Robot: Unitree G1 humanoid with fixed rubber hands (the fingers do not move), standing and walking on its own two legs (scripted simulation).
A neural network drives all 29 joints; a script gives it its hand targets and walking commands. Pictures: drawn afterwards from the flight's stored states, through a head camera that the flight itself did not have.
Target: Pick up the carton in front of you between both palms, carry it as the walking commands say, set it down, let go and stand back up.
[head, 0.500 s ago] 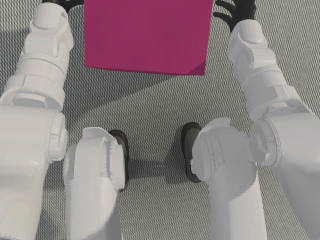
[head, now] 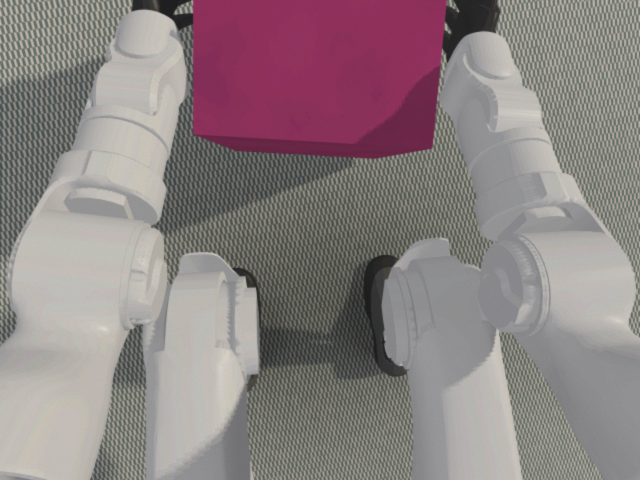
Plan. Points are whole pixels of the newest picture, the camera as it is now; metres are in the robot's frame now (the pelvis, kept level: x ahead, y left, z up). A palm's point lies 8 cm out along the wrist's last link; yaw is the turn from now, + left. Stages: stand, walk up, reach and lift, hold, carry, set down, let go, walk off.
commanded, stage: reach and lift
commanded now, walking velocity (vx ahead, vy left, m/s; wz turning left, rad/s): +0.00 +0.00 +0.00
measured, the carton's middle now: (313, 61) +0.52 +0.00 -0.23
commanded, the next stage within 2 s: none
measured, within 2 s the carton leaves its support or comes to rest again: neither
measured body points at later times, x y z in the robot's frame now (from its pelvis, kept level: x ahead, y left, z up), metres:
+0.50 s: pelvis -0.01 -0.01 +0.11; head +0.25 +0.02 +0.47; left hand +0.50 +0.16 +0.04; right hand +0.50 -0.14 +0.04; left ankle +0.10 +0.12 -0.33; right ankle +0.12 -0.14 -0.33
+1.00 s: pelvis +0.04 -0.01 +0.24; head +0.21 +0.01 +0.65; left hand +0.46 +0.16 +0.19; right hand +0.47 -0.14 +0.19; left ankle +0.10 +0.12 -0.33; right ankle +0.12 -0.14 -0.33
